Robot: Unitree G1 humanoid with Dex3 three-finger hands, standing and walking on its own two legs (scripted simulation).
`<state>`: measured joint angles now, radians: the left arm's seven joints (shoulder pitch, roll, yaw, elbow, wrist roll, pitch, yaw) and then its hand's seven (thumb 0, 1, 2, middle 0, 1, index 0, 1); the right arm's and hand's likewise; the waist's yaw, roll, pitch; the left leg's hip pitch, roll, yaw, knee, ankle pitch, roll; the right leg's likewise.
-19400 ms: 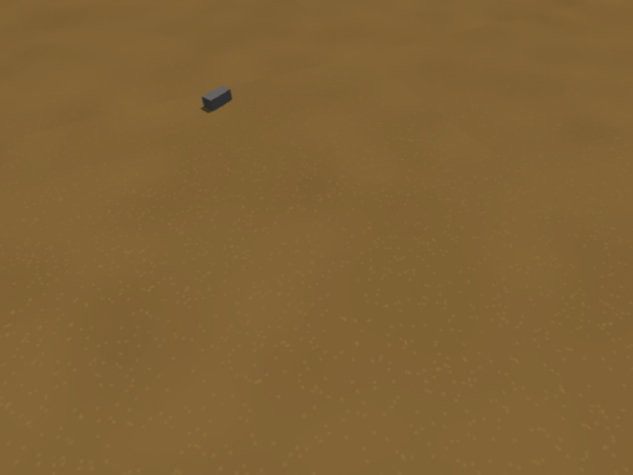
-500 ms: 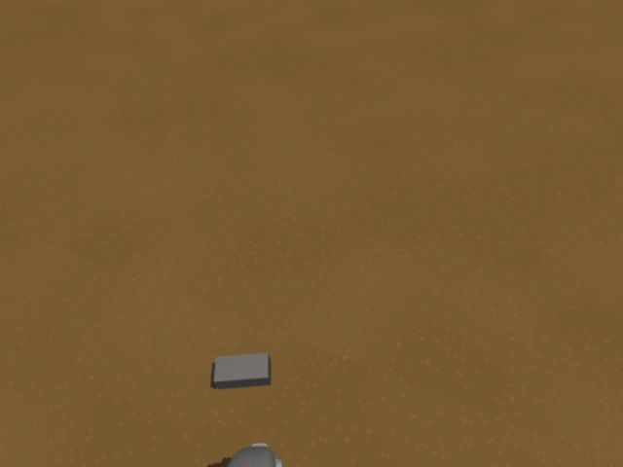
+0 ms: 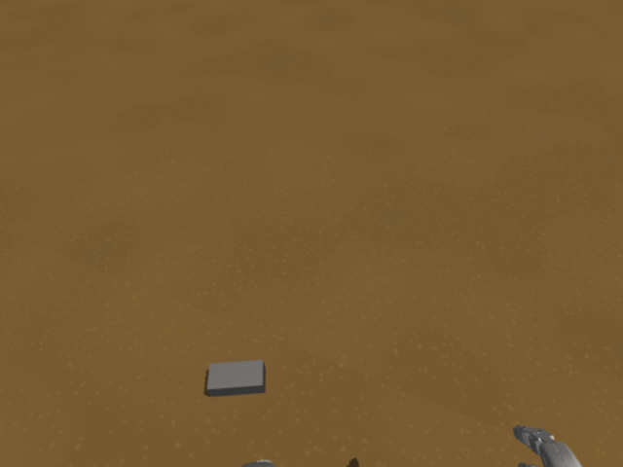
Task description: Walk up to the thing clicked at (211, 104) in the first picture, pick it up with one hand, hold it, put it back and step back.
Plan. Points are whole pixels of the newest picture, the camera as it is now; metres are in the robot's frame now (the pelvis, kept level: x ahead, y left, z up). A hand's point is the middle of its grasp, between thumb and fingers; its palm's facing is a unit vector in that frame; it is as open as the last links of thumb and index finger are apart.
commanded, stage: walk up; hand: left
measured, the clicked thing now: (237, 378) +0.48 +0.27 -0.72
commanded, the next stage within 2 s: none
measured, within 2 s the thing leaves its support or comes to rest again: neither
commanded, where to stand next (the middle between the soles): +0.11 +0.02 m, yaw +2 degrees
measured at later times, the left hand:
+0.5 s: hand out of the picture +0.11 +0.26 -0.13, palm faces -0.05 -0.93 -0.35, open 7.4 cm
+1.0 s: hand out of the picture +0.08 +0.27 -0.13, palm faces -0.01 -0.93 -0.37, open 7.4 cm
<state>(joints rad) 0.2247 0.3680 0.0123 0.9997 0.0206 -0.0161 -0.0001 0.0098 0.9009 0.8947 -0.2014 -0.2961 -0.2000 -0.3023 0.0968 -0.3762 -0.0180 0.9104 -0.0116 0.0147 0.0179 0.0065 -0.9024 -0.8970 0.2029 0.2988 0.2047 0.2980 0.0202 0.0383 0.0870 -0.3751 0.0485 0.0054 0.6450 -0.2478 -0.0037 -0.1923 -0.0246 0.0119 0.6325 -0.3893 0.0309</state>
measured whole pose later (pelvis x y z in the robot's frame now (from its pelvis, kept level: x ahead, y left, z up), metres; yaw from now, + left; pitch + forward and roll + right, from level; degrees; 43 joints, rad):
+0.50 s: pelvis +0.01 +0.01 +0.02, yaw +0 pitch -3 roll -1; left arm 0.09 0.37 0.00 1.07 0.01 -0.02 0.00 0.01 0.90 0.89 -0.20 -0.30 -0.20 -0.30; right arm 0.11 -0.36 -0.02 1.10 -0.02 0.02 0.04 0.01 -0.90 -0.90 0.20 0.30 0.20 0.30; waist -0.02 0.00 0.07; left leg -0.27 0.04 0.02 0.43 -0.12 -0.01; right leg -0.09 -0.04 0.01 0.42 -0.29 0.04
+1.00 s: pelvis +0.02 +0.00 +0.02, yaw +1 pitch -3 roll -1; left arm 0.13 0.36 0.00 1.13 0.02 -0.02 0.00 0.01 0.90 0.89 -0.20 -0.30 -0.20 -0.30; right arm 0.07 -0.35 -0.03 1.12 -0.01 0.02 0.03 0.01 -0.90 -0.90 0.20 0.30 0.20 0.30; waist 0.00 0.03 0.06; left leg -0.24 0.03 0.00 0.39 -0.11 -0.02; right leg -0.05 -0.04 -0.01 0.36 -0.27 0.04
